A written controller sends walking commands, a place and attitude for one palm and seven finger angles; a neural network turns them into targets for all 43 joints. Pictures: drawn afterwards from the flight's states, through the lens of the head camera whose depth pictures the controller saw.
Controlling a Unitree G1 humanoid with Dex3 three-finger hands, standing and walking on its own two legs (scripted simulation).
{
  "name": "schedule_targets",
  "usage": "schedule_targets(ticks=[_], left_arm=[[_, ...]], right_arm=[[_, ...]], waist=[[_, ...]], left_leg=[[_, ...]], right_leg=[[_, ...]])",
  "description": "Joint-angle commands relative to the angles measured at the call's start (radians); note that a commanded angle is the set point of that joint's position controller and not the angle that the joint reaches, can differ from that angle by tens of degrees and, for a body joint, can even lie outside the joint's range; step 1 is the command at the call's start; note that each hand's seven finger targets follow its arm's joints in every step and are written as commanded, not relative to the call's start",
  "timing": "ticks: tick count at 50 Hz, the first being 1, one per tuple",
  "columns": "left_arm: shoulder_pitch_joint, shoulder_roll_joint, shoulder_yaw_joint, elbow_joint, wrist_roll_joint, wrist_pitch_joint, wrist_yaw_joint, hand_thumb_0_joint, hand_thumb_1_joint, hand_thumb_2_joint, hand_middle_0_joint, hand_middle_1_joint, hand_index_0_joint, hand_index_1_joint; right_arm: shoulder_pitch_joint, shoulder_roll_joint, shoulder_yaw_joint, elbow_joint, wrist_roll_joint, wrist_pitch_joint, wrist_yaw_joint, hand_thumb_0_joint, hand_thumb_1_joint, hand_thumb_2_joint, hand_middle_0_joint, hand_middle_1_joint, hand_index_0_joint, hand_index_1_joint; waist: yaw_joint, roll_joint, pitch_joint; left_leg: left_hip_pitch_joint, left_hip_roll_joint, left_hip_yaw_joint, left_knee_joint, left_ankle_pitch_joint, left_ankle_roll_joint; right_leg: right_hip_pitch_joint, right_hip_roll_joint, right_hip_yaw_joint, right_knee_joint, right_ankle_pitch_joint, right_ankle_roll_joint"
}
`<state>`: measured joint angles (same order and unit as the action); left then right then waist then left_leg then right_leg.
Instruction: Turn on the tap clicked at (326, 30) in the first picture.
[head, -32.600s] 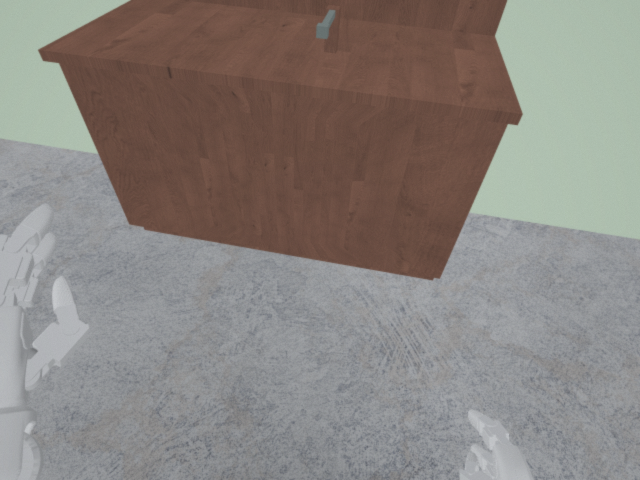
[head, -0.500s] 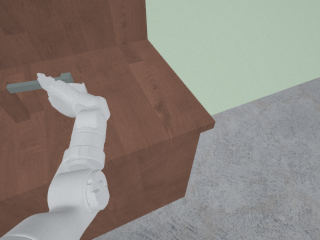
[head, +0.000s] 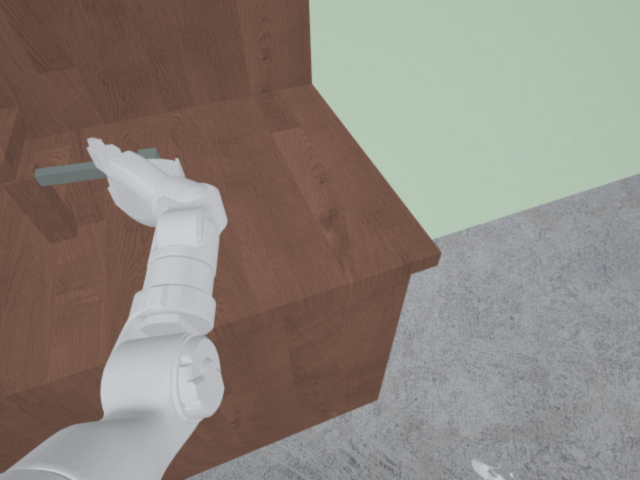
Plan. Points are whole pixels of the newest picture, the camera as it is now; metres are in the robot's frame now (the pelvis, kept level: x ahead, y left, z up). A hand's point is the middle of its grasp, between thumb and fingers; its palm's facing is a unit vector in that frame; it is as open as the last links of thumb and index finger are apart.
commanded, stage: lift the hand up off the lever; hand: left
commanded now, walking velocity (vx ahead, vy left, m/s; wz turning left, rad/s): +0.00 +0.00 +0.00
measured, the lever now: (149, 162) +0.50 +0.25 +0.15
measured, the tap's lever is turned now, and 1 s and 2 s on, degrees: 81 80 80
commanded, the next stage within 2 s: draw the hand back beside the body in 1.48 s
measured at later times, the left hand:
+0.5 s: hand (167, 158) +0.43 +0.19 +0.20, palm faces +0.80 -0.61 -0.03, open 7.8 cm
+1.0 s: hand (166, 152) +0.43 +0.19 +0.21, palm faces +0.79 -0.61 -0.04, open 7.8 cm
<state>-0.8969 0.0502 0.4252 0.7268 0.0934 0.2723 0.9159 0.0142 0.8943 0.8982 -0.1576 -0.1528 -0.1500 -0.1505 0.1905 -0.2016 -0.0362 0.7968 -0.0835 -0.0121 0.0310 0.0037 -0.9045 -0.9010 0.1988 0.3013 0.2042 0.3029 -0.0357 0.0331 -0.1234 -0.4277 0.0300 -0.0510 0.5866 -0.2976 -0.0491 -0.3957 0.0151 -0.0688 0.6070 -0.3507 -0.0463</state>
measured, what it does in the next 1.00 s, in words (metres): stands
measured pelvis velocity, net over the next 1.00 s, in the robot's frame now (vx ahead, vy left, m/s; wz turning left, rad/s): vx -0.01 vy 0.00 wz -0.01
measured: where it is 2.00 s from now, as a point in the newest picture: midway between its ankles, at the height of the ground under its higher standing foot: outside the picture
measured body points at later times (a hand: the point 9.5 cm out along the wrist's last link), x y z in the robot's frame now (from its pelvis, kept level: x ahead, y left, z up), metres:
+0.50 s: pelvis +0.00 +0.00 +0.01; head -0.01 -0.02 +0.46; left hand +0.39 +0.22 +0.21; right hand +0.14 -0.23 -0.12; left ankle -0.01 +0.16 -0.73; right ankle -0.03 -0.08 -0.73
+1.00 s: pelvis -0.01 +0.00 +0.01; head -0.02 -0.02 +0.46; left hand +0.39 +0.21 +0.22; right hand +0.13 -0.23 -0.12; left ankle -0.01 +0.16 -0.73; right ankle -0.03 -0.08 -0.73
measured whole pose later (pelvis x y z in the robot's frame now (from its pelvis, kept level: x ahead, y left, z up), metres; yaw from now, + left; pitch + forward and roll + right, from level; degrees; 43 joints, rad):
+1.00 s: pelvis -0.01 +0.00 +0.01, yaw +0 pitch +4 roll +1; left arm -0.86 0.02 0.36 0.60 0.03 0.39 0.88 0.01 0.90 0.90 -0.16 -0.15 -0.15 -0.15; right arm 0.18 -0.20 -0.02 0.83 -0.04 -0.01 0.01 0.01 -0.90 -0.90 0.20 0.30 0.20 0.30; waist 0.01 0.04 -0.11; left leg -0.31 0.03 -0.04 0.49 -0.25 -0.05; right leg -0.28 0.01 -0.06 0.52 -0.31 -0.04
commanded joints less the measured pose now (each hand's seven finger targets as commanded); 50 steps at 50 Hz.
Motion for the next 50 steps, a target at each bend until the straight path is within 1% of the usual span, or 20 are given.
schedule_targets(ticks=[1,4,5,6,9,15,18,20,21,27,29,30,32,35,38,40,43,45,48,50], left_arm=[[-0.46,0.185,-0.065,-0.226,0.054,-0.044,-0.009,0.0,0.9,0.9,-0.15,-0.15,-0.15,-0.15],[-0.497,0.18,-0.08,-0.283,0.05,-0.043,-0.014,0.0,0.9,0.9,-0.15,-0.15,-0.15,-0.15],[-0.479,0.216,-0.051,-0.302,0.046,-0.047,-0.018,0.0,0.9,0.9,-0.15,-0.15,-0.15,-0.15],[-0.48,0.187,-0.075,-0.349,0.042,-0.052,-0.02,0.0,0.9,0.9,-0.15,-0.15,-0.15,-0.15],[-0.45,0.133,-0.116,-0.376,0.036,-0.039,-0.022,0.0,0.9,0.9,-0.15,-0.15,-0.15,-0.15],[-0.433,0.148,-0.12,-0.465,0.025,-0.02,-0.029,0.0,0.9,0.9,-0.15,-0.15,-0.15,-0.15],[-0.403,0.104,-0.148,-0.448,0.011,0.003,-0.033,0.0,0.9,0.9,-0.15,-0.15,-0.15,-0.15],[-0.36,0.145,-0.107,-0.418,-0.003,0.021,-0.039,0.0,0.9,0.9,-0.15,-0.15,-0.15,-0.15],[-0.331,0.118,-0.122,-0.392,-0.014,0.034,-0.046,0.0,0.9,0.9,-0.15,-0.15,-0.15,-0.15],[-0.406,0.103,-0.139,-0.317,-0.024,0.065,-0.05,0.0,0.9,0.9,-0.15,-0.15,-0.15,-0.15],[-0.471,0.098,-0.15,-0.312,-0.01,0.06,-0.04,0.0,0.9,0.9,-0.15,-0.15,-0.15,-0.15],[-0.491,0.133,-0.131,-0.318,-0.002,0.052,-0.039,0.0,0.9,0.9,-0.15,-0.15,-0.15,-0.15],[-0.552,0.099,-0.166,-0.357,0.015,0.036,-0.027,0.0,0.9,0.9,-0.15,-0.15,-0.15,-0.15],[-0.521,0.139,-0.133,-0.355,0.017,0.028,-0.023,0.0,0.9,0.9,-0.15,-0.15,-0.15,-0.15],[-0.514,0.09,-0.162,-0.333,0.003,0.038,-0.026,0.0,0.9,0.9,-0.15,-0.15,-0.15,-0.15],[-0.485,0.148,-0.111,-0.3,-0.007,0.048,-0.032,0.0,0.9,0.9,-0.15,-0.15,-0.15,-0.15],[-0.486,0.105,-0.139,-0.319,-0.019,0.06,-0.034,0.0,0.9,0.9,-0.15,-0.15,-0.15,-0.15],[-0.47,0.168,-0.092,-0.325,-0.018,0.06,-0.034,0.0,0.9,0.9,-0.15,-0.15,-0.15,-0.15],[-0.462,0.14,-0.113,-0.356,-0.019,0.064,-0.033,0.0,0.9,0.9,-0.15,-0.15,-0.15,-0.15],[-0.46,0.198,-0.075,-0.365,-0.012,0.063,-0.035,0.0,0.9,0.9,-0.15,-0.15,-0.15,-0.15]], right_arm=[[-0.009,-0.122,-0.042,-0.102,0.006,-0.027,-0.009,0.0,-0.9,-0.9,0.2,0.3,0.2,0.3],[-0.013,-0.124,-0.042,-0.106,0.009,-0.036,-0.009,0.0,-0.9,-0.9,0.2,0.3,0.2,0.3],[-0.015,-0.126,-0.048,-0.105,0.011,-0.036,-0.014,0.0,-0.9,-0.9,0.2,0.3,0.2,0.3],[-0.02,-0.12,-0.046,-0.112,0.013,-0.039,-0.011,0.0,-0.9,-0.9,0.2,0.3,0.2,0.3],[-0.022,-0.117,-0.048,-0.108,0.013,-0.051,-0.004,0.0,-0.9,-0.9,0.2,0.3,0.2,0.3],[-0.056,-0.12,-0.05,-0.107,0.019,-0.061,-0.007,0.0,-0.9,-0.9,0.2,0.3,0.2,0.3],[-0.077,-0.115,-0.042,-0.109,0.024,-0.064,-0.006,0.0,-0.9,-0.9,0.2,0.3,0.2,0.3],[-0.086,-0.122,-0.043,-0.106,0.029,-0.054,-0.015,0.0,-0.9,-0.9,0.2,0.3,0.2,0.3],[-0.101,-0.116,-0.034,-0.112,0.036,-0.05,-0.015,0.0,-0.9,-0.9,0.2,0.3,0.2,0.3],[-0.148,-0.114,-0.015,-0.099,0.05,-0.043,-0.025,0.0,-0.9,-0.9,0.2,0.3,0.2,0.3],[-0.149,-0.111,-0.014,-0.093,0.045,-0.05,-0.025,0.0,-0.9,-0.9,0.2,0.3,0.2,0.3],[-0.154,-0.113,-0.018,-0.087,0.045,-0.049,-0.027,0.0,-0.9,-0.9,0.2,0.3,0.2,0.3],[-0.149,-0.102,-0.018,-0.09,0.037,-0.058,-0.022,0.0,-0.9,-0.9,0.2,0.3,0.2,0.3],[-0.141,-0.104,-0.024,-0.093,0.032,-0.054,-0.022,0.0,-0.9,-0.9,0.2,0.3,0.2,0.3],[-0.14,-0.102,-0.022,-0.098,0.034,-0.052,-0.024,0.0,-0.9,-0.9,0.2,0.3,0.2,0.3],[-0.137,-0.113,-0.024,-0.095,0.037,-0.044,-0.031,0.0,-0.9,-0.9,0.2,0.3,0.2,0.3],[-0.14,-0.107,-0.019,-0.104,0.04,-0.045,-0.028,0.0,-0.9,-0.9,0.2,0.3,0.2,0.3],[-0.14,-0.114,-0.022,-0.101,0.042,-0.039,-0.03,0.0,-0.9,-0.9,0.2,0.3,0.2,0.3],[-0.146,-0.108,-0.018,-0.111,0.042,-0.042,-0.026,0.0,-0.9,-0.9,0.2,0.3,0.2,0.3],[-0.145,-0.116,-0.024,-0.103,0.042,-0.04,-0.03,0.0,-0.9,-0.9,0.2,0.3,0.2,0.3]], waist=[[0.007,-0.071,-0.344],[0.0,-0.069,-0.343],[0.014,-0.071,-0.354],[0.018,-0.038,-0.367],[0.016,-0.048,-0.357],[0.039,-0.019,-0.345],[0.039,-0.061,-0.311],[0.052,-0.086,-0.302],[0.055,-0.092,-0.272],[0.041,-0.114,-0.174],[0.035,-0.11,-0.181],[0.038,-0.086,-0.187],[0.036,-0.029,-0.248],[0.049,-0.037,-0.299],[0.038,-0.071,-0.297],[0.047,-0.097,-0.291],[0.046,-0.093,-0.279],[0.06,-0.084,-0.279],[0.059,-0.099,-0.274],[0.066,-0.091,-0.272]], left_leg=[[0.153,-0.038,0.08,-0.009,0.391,0.056],[0.159,-0.038,0.083,-0.01,0.384,0.06],[0.167,-0.038,0.077,-0.013,0.394,0.059],[0.187,-0.036,0.082,-0.014,0.419,0.057],[0.204,-0.034,0.084,-0.011,0.445,0.053],[0.23,-0.031,0.077,-0.03,0.455,0.046],[0.214,-0.036,0.087,-0.04,0.425,0.047],[0.211,-0.038,0.085,-0.057,0.411,0.048],[0.199,-0.039,0.089,-0.07,0.391,0.046],[0.186,-0.043,0.089,-0.107,0.285,0.053],[0.192,-0.044,0.088,-0.104,0.279,0.054],[0.196,-0.042,0.082,-0.104,0.265,0.053],[0.225,-0.042,0.085,-0.09,0.302,0.049],[0.227,-0.044,0.078,-0.081,0.333,0.046],[0.222,-0.044,0.085,-0.082,0.335,0.047],[0.21,-0.044,0.081,-0.092,0.332,0.049],[0.217,-0.044,0.09,-0.096,0.344,0.049],[0.212,-0.044,0.083,-0.104,0.342,0.049],[0.211,-0.042,0.093,-0.104,0.344,0.051],[0.213,-0.039,0.092,-0.107,0.344,0.053]], right_leg=[[0.196,-0.022,-0.011,-0.062,0.507,0.04],[0.2,-0.025,-0.006,-0.071,0.521,0.046],[0.217,-0.021,-0.008,-0.07,0.521,0.042],[0.223,-0.021,-0.008,-0.067,0.534,0.038],[0.224,-0.017,-0.018,-0.068,0.548,0.036],[0.236,-0.011,-0.024,-0.08,0.505,0.023],[0.242,-0.015,-0.023,-0.093,0.504,0.028],[0.261,-0.016,-0.025,-0.104,0.495,0.029],[0.258,-0.019,-0.023,-0.113,0.476,0.03],[0.206,-0.025,-0.01,-0.173,0.335,0.035],[0.188,-0.023,-0.007,-0.174,0.32,0.035],[0.18,-0.018,-0.007,-0.175,0.286,0.031],[0.182,-0.017,-0.004,-0.154,0.317,0.023],[0.21,-0.014,-0.007,-0.136,0.357,0.023],[0.218,-0.019,-0.007,-0.134,0.375,0.028],[0.238,-0.019,-0.008,-0.141,0.385,0.031],[0.241,-0.022,-0.009,-0.145,0.406,0.033],[0.255,-0.02,-0.009,-0.149,0.399,0.03],[0.261,-0.023,-0.008,-0.153,0.413,0.034],[0.267,-0.02,-0.007,-0.158,0.405,0.033]])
